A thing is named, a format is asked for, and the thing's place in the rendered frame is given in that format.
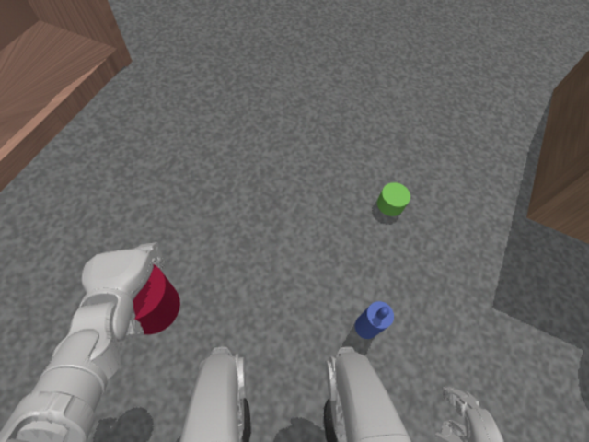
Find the right robot hand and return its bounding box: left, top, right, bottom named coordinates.
left=436, top=386, right=504, bottom=442

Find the left robot arm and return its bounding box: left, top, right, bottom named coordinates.
left=0, top=288, right=133, bottom=442

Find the bookshelf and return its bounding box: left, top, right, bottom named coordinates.
left=0, top=0, right=132, bottom=192

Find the left robot hand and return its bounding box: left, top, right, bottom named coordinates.
left=81, top=242, right=164, bottom=337

